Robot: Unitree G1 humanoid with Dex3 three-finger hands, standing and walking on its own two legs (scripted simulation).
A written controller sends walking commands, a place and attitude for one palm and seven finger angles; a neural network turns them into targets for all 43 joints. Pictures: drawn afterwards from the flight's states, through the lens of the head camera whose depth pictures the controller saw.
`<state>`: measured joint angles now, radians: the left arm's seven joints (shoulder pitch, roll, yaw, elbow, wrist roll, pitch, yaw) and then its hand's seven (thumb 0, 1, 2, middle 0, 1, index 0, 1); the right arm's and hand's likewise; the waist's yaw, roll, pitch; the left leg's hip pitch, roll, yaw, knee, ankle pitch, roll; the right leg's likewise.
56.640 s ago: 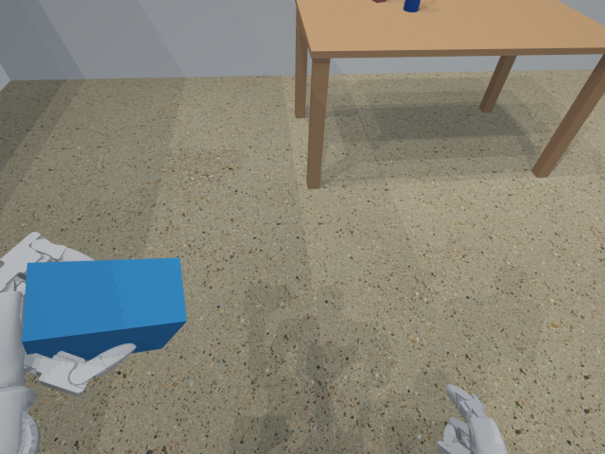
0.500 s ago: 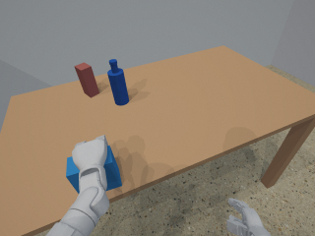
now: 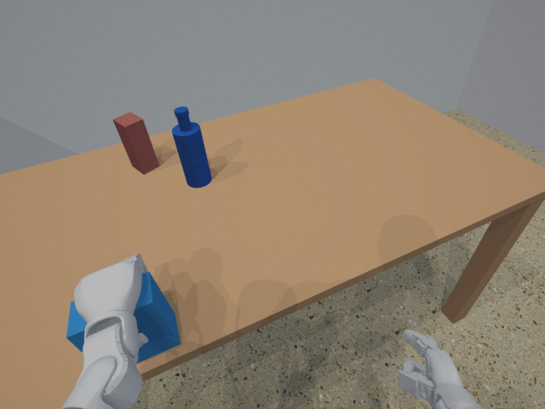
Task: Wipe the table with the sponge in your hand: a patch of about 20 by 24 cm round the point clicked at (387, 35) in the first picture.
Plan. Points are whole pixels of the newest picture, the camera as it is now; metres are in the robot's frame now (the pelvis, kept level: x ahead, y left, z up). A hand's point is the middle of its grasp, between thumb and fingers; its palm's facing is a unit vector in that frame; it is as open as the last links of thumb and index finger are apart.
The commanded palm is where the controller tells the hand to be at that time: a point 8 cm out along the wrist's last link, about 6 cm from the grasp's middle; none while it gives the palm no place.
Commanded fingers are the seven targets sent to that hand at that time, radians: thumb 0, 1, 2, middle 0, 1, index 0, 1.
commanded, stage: slide back across to the middle lane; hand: left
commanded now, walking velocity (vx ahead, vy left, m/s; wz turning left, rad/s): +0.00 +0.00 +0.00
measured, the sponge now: (133, 330) +0.24 +0.27 -0.03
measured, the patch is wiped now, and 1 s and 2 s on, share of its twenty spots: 0.95 0.95 0.95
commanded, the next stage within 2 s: wipe forward along the middle lane in 0.02 s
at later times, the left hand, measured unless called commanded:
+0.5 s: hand (109, 307) +0.25 +0.30 +0.02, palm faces -0.05 -0.07 -1.00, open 10.5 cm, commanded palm +0.23 +0.30 +0.06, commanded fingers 0.00 0.10 1.30 -1.20 -1.60 -1.20 -1.60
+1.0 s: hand (105, 279) +0.30 +0.33 +0.02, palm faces -0.11 -0.02 -0.99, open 10.5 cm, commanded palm +0.29 +0.33 +0.06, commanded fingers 0.00 0.10 1.30 -1.20 -1.60 -1.20 -1.60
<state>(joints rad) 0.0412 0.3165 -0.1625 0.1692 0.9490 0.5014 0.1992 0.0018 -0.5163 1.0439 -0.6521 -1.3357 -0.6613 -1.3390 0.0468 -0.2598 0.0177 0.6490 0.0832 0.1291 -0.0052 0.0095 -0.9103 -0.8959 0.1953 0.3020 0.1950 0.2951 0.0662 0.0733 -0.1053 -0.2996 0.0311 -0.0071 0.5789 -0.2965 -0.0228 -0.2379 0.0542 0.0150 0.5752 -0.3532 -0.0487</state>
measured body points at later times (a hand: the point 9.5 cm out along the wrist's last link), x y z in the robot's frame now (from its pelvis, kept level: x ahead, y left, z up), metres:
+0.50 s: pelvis -0.02 +0.01 +0.00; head -0.03 -0.02 +0.45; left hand +0.25 +0.30 +0.08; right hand +0.19 -0.21 -0.11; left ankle +0.00 +0.14 -0.73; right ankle -0.03 -0.09 -0.73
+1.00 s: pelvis -0.04 +0.00 -0.02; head -0.02 -0.02 +0.43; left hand +0.31 +0.33 +0.08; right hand +0.07 -0.26 -0.15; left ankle +0.00 +0.14 -0.73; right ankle -0.03 -0.09 -0.73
